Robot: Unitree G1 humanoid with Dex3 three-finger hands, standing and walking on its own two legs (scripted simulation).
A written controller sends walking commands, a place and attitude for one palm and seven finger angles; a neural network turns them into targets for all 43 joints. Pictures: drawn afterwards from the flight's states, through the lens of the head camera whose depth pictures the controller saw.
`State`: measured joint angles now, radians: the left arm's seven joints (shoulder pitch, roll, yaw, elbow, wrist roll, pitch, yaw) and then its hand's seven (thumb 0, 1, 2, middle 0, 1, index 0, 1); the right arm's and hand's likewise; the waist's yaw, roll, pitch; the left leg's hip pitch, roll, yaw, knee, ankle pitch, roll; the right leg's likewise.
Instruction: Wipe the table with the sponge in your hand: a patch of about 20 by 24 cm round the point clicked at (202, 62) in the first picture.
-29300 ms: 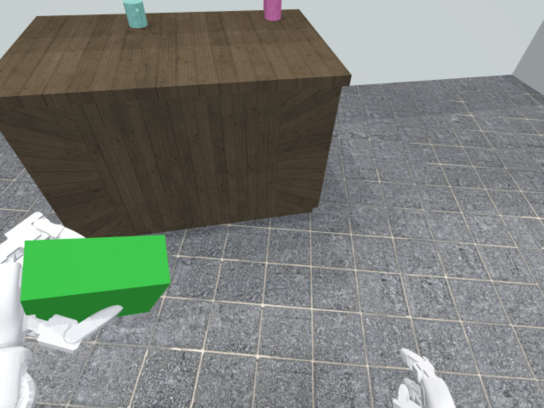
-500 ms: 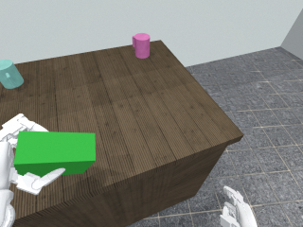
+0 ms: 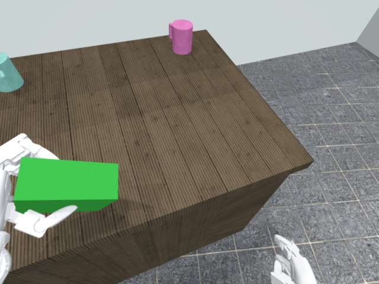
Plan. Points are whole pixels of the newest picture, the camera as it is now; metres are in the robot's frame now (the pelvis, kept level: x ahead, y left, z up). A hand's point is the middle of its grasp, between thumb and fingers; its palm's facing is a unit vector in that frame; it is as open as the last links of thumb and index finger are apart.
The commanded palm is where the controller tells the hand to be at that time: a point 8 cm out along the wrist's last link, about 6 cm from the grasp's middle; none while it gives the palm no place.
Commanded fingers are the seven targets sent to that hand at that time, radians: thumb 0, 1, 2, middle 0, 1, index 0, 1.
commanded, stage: come to a stop and stand still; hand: left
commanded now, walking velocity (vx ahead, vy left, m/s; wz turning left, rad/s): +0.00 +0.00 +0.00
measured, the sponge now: (81, 189) +0.24 +0.21 +0.11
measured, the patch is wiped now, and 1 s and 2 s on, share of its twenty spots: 0.00 0.00 0.00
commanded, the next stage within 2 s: look again from close up in 0.26 s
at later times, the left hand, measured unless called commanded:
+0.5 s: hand (30, 181) +0.23 +0.27 +0.15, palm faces +0.35 -0.85 -0.39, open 10.0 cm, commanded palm +0.17 +0.30 +0.18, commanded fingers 0.00 0.10 1.30 -1.20 -1.60 -1.20 -1.60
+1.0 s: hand (42, 195) +0.21 +0.24 +0.16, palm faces +0.27 -0.76 -0.59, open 10.0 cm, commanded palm +0.16 +0.29 +0.19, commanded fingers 0.00 0.10 1.30 -1.20 -1.60 -1.20 -1.60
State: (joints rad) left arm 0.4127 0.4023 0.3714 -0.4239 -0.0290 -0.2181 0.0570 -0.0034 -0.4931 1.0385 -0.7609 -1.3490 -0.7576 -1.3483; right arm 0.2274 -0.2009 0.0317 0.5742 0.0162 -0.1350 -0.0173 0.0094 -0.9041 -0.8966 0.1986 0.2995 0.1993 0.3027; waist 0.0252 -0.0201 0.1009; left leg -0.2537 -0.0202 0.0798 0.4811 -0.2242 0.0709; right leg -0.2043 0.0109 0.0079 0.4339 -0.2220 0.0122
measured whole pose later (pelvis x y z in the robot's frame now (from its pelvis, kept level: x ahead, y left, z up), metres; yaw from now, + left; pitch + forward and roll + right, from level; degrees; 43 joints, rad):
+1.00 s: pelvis -0.02 -0.01 -0.01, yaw +1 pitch -2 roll +0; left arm 0.32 0.48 0.31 -0.46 0.05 0.09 -0.03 0.00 -0.49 1.04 -0.75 -1.36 -0.75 -1.36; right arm 0.12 -0.25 0.06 0.57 0.00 -0.07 -0.01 0.01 -0.90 -0.90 0.20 0.30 0.20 0.30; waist 0.04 0.03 0.02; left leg -0.30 -0.04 0.07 0.56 -0.23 0.06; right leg -0.26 0.00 -0.01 0.59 -0.29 0.00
